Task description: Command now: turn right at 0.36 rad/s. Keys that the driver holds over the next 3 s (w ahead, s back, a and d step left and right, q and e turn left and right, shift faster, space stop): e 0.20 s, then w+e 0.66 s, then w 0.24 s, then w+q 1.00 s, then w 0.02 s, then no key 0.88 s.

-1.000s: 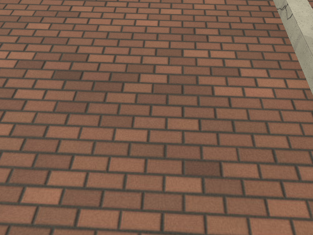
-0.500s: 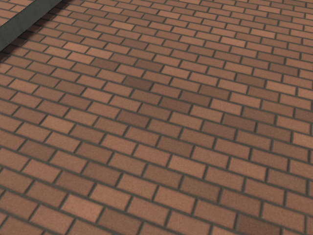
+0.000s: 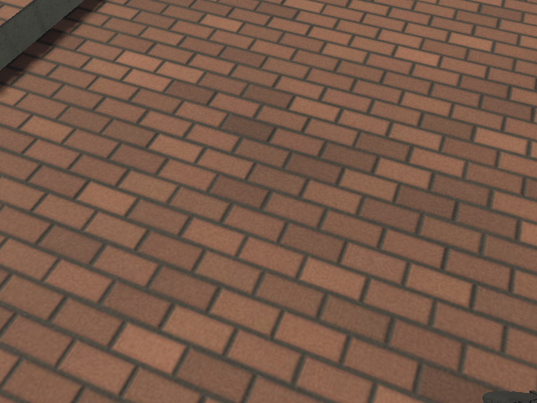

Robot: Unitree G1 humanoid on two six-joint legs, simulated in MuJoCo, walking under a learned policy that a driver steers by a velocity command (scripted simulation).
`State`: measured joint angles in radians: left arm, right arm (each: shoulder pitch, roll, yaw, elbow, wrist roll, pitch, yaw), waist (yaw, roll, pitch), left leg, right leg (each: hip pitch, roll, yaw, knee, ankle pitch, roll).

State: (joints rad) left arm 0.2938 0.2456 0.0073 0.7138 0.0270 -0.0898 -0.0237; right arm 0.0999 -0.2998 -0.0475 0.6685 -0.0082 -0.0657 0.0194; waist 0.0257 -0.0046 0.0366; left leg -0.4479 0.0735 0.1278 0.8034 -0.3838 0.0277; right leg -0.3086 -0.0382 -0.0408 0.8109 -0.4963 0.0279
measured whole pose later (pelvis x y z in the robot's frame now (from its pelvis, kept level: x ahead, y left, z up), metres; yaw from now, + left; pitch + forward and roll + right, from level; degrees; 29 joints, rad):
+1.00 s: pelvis +0.20 -0.12 -0.11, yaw -33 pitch +1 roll +3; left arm 0.02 0.23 0.03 0.74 -0.02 -0.03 -0.10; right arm 0.59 -0.24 0.00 1.00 0.02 -0.05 -0.03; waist -0.10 -0.05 0.05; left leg -0.01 0.10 0.22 1.34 -0.74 -0.02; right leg -0.39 -0.02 -0.02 0.41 0.20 -0.11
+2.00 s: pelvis +0.72 -0.30 -0.14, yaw -9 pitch +4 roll -1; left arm -0.08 0.24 0.05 0.75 0.00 -0.14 -0.02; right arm 0.43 -0.25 -0.09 0.85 0.02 -0.04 -0.03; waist -0.09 -0.01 -0.01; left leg -0.04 -0.11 -0.27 0.50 -0.47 0.09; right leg -0.46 0.05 0.05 0.41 -0.02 -0.04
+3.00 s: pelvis +0.98 -0.33 -0.13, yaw +0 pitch -1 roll +0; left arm 0.20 0.22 0.02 1.01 0.01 -0.02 0.03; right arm 0.17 -0.23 -0.05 0.95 -0.01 0.00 -0.02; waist 0.00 0.01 0.03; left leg -0.29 0.00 -0.02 0.49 -0.18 -0.01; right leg -0.19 -0.02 -0.01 0.53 -0.31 0.01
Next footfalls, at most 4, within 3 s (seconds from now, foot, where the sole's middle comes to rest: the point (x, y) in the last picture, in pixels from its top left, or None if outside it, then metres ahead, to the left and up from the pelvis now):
0.36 left None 0.00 0.12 -0.74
0.98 right None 0.26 -0.27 -0.90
1.46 left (348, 361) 0.62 -0.18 -0.90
2.00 right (428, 288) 0.85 -0.44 -0.90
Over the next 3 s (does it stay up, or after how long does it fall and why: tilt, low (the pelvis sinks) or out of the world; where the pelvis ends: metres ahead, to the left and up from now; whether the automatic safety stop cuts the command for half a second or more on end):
stays up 0.98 -0.33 -0.13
